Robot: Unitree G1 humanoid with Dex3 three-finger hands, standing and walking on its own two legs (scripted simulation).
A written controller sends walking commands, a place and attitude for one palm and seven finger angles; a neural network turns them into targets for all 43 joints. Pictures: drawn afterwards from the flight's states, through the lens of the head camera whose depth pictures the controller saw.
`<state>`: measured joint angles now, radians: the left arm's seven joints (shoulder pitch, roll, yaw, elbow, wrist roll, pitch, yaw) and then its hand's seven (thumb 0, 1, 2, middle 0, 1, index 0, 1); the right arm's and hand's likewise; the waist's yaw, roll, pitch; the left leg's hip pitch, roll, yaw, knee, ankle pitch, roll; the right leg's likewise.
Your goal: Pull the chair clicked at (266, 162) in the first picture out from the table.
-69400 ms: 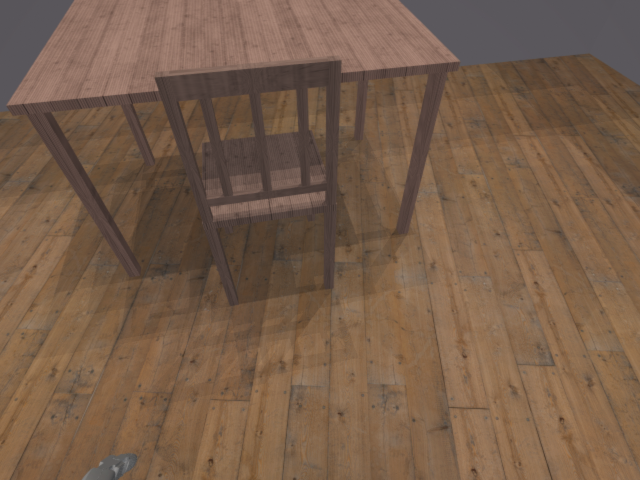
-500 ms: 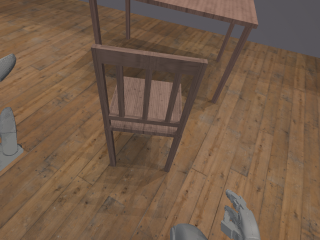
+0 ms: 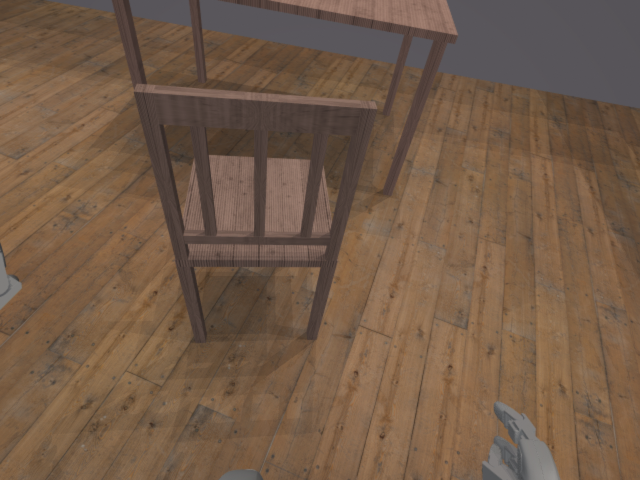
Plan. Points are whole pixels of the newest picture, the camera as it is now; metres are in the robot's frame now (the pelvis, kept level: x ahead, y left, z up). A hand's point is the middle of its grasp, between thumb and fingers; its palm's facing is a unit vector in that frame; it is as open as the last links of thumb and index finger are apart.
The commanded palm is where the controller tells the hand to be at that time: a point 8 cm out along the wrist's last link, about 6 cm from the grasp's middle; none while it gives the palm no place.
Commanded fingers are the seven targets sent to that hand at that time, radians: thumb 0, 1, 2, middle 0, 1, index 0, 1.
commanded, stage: stop stepping back and stand still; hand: left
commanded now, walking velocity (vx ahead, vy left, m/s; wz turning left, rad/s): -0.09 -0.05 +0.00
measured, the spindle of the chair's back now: (260, 187) +0.65 +0.14 -0.07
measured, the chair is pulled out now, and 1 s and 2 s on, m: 0.63 0.63 0.63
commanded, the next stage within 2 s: let the arm hang, fingers relaxed in 0.36 s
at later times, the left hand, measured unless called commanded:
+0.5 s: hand out of the picture +0.23 +0.29 +0.19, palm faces +0.43 -0.75 -0.50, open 7.4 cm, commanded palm none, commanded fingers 0.00 0.90 0.90 -0.20 -0.30 -0.20 -0.30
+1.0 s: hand out of the picture +0.00 +0.19 -0.13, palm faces +0.07 -0.97 -0.25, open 7.1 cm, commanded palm none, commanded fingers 0.00 0.90 0.90 -0.20 -0.30 -0.20 -0.30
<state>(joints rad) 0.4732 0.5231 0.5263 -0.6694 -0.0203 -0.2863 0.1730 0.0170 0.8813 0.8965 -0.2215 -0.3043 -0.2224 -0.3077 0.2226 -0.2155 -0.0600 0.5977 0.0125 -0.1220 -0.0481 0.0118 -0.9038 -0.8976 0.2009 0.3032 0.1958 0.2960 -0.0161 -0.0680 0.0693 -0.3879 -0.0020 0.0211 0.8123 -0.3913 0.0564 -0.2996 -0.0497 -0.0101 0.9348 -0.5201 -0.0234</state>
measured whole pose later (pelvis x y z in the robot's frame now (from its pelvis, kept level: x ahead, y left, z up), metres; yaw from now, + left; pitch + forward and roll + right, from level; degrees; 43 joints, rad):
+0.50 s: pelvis +0.02 +0.02 +0.03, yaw +2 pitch +0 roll -1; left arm 0.45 0.43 0.40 -0.36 -0.01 -0.23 0.11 0.01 0.89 0.90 -0.21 -0.30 -0.21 -0.31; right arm 0.21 -0.20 -0.02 0.70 0.01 -0.15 -0.02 0.01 -0.90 -0.90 0.20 0.30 0.20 0.30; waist 0.02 0.04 0.00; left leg -0.26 -0.07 0.01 0.47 -0.22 0.08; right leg -0.18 0.00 -0.11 0.44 -0.25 -0.01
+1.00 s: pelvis +0.01 +0.00 +0.03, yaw +4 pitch -1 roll -1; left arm 0.34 0.21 0.00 0.96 0.00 0.04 0.02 -0.03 0.95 0.90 -0.20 -0.30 -0.20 -0.30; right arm 0.35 -0.19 0.01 0.99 -0.02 0.02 -0.02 0.01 -0.91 -0.90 0.20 0.30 0.20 0.30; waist -0.01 0.02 0.07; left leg -0.25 -0.06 -0.03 0.47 -0.20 0.06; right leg -0.17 0.01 -0.15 0.44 -0.26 -0.05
